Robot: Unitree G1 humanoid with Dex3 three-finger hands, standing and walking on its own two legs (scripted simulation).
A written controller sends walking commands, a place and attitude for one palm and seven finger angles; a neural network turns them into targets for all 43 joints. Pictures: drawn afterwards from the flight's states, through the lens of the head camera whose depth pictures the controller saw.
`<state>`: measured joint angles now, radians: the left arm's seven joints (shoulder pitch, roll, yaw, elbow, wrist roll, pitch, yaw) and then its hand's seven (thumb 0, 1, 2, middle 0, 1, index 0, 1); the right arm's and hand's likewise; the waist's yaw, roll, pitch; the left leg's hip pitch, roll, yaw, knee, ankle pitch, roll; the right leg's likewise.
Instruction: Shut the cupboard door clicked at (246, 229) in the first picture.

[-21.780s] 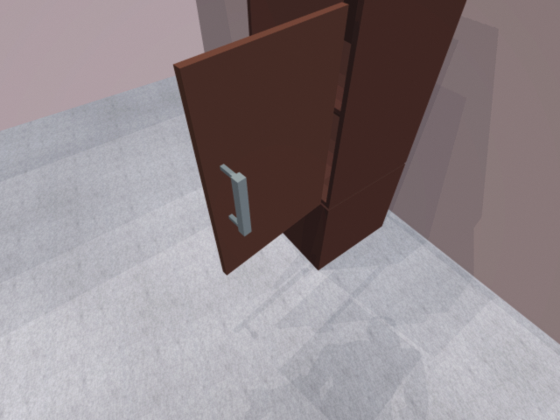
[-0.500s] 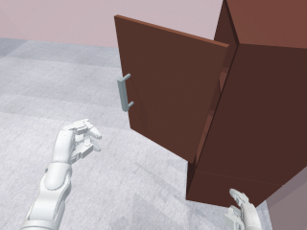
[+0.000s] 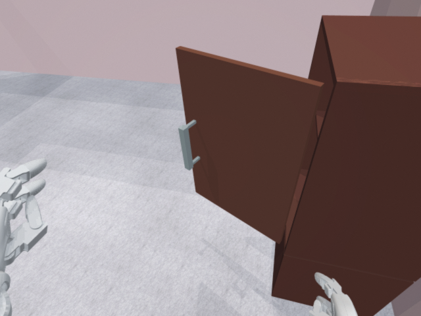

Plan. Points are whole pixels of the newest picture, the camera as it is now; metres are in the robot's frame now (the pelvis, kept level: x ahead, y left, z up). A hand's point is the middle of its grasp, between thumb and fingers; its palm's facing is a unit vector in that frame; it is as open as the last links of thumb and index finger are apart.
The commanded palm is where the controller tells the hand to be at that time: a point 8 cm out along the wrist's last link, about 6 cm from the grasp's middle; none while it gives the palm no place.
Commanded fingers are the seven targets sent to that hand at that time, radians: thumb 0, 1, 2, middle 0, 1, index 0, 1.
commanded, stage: draw the hand back to the body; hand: left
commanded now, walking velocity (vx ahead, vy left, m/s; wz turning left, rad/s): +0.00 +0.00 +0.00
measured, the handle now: (190, 145) +0.64 +0.16 -0.05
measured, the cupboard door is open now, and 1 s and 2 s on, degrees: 65 65 65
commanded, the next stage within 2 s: step back with the hand held close in 0.34 s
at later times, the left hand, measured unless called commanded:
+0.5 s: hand (55, 228) +0.18 +0.25 +0.17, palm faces +0.44 -0.79 -0.43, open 7.4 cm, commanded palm +0.14 +0.29 +0.17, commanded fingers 0.00 0.90 0.90 -0.20 -0.30 -0.20 -0.30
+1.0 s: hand (21, 243) +0.16 +0.29 +0.16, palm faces +0.37 -0.78 -0.50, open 7.4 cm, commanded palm +0.10 +0.32 +0.17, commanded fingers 0.00 0.90 0.90 -0.20 -0.30 -0.20 -0.30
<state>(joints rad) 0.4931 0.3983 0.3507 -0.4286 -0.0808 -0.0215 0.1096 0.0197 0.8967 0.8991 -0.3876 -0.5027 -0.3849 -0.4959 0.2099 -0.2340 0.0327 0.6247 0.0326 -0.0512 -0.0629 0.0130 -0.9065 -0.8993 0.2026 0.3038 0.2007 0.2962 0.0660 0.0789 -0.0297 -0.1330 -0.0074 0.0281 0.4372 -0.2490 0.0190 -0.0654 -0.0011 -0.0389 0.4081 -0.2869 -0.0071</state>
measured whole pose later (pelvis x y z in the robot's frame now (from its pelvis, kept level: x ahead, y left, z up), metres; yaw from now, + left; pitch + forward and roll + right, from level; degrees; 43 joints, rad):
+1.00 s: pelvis -0.05 +0.03 -0.01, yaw -1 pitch +1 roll -1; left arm 0.56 0.47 0.44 -0.48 -0.07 -0.15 0.13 0.02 0.89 0.90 -0.21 -0.31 -0.21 -0.30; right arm 0.18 -0.23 0.01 0.54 0.02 0.03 -0.09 0.01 -0.91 -0.90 0.20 0.30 0.20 0.30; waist -0.01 0.02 -0.03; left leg -0.36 -0.01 0.06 0.56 -0.23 0.06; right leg -0.29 -0.01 -0.01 0.52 -0.25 0.03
